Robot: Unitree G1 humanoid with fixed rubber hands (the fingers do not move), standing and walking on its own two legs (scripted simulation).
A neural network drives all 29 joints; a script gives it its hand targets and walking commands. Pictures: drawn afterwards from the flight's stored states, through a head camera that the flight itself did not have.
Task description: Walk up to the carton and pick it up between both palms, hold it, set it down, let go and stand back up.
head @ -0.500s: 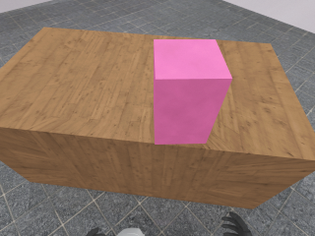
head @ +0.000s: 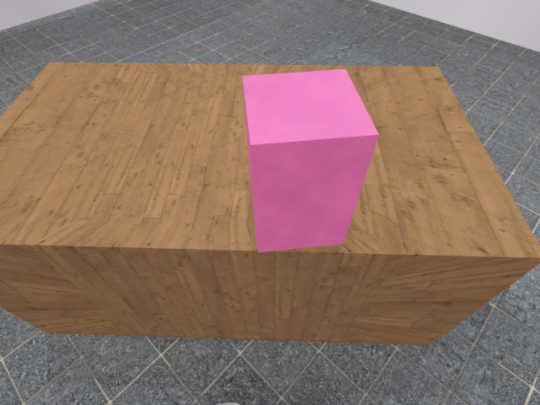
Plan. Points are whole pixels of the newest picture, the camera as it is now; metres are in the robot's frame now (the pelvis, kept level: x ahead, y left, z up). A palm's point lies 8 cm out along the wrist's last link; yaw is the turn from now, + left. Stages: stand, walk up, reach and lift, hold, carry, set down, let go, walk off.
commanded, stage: walk up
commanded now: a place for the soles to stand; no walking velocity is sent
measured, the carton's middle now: (298, 168) +0.52 -0.02 +0.02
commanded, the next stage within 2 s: none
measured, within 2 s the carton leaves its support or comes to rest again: neither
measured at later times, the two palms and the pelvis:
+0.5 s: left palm out of the picture +0.06 +0.17 -0.15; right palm out of the picture -0.03 -0.31 -0.15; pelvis +0.02 -0.08 -0.02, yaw +2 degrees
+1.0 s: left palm out of the picture +0.07 +0.13 -0.16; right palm (478, 384) +0.18 -0.31 -0.13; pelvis +0.07 -0.11 -0.01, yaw +14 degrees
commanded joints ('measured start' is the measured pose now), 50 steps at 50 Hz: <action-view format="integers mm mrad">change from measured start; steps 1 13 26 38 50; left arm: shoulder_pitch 33 -7 229 -10 67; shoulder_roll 155 141 251 175 120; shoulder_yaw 28 72 94 85 75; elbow -49 -125 -128 -153 -155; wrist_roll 4 82 49 30 33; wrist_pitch -24 7 -12 -14 -25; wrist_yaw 8 -52 0 34 3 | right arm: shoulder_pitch -40 208 184 186 50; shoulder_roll -150 -182 -38 -104 -103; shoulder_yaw -29 -95 -69 -97 -68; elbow -69 -52 -125 -182 -206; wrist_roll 5 -37 -32 -16 -15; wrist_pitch -25 -81 -7 -5 -42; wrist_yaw -8 -61 -4 -18 -23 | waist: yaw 15 -33 41 -14 5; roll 47 88 -222 -188 85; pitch -64 17 27 64 -112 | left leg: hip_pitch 11 141 -403 -113 -10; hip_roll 138 358 -33 52 76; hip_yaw -175 -533 -96 -153 -213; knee -194 -378 324 378 -4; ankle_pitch -53 -533 -444 -219 260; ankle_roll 30 156 -27 -63 16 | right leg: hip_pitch -39 -525 46 -212 91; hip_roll -73 -84 -284 -326 -120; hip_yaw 118 76 413 245 66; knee -125 460 -306 -303 -81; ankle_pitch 23 -119 -463 -280 309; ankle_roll -58 22 -62 -214 -66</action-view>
